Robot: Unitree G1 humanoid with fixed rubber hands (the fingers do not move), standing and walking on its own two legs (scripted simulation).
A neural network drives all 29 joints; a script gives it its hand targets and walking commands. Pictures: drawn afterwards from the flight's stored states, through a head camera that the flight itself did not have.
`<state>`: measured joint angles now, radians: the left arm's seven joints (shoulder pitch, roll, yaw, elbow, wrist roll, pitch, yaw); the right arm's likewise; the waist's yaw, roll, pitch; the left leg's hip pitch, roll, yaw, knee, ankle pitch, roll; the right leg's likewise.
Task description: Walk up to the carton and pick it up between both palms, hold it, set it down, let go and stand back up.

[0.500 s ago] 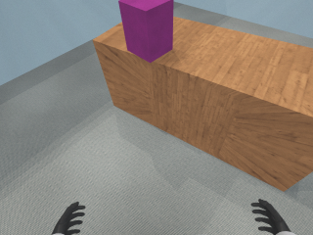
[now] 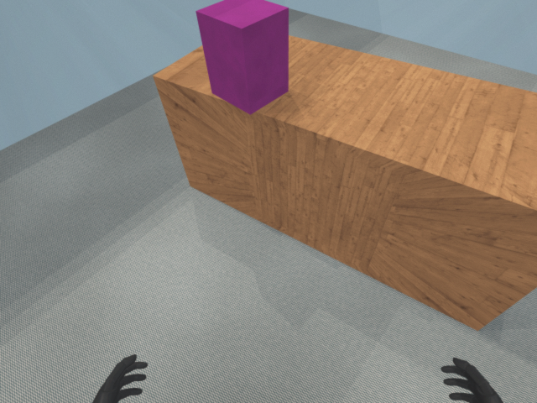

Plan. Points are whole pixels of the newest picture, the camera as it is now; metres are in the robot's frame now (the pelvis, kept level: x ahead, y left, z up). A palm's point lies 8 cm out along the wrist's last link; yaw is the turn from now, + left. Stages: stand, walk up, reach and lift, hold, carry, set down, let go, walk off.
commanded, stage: stand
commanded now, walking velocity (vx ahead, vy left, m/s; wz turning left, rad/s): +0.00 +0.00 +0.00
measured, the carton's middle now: (246, 54) +1.09 +0.08 -0.01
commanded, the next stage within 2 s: walk up in 1.28 s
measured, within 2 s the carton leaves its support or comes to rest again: neither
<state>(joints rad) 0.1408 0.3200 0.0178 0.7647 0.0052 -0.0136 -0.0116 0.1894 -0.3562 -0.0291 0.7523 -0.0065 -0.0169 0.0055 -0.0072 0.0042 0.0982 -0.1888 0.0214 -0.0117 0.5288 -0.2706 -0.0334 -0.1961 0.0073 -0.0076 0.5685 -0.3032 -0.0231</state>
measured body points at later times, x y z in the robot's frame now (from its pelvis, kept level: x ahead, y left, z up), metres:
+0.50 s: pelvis +0.00 +0.00 +0.01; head +0.01 -0.01 +0.46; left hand +0.13 +0.28 -0.10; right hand +0.11 -0.30 -0.11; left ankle +0.01 +0.14 -0.73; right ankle +0.01 -0.10 -0.73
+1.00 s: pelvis +0.01 +0.00 +0.01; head +0.02 +0.00 +0.46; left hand +0.11 +0.30 -0.11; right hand +0.09 -0.29 -0.12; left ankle +0.01 +0.14 -0.73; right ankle +0.01 -0.10 -0.73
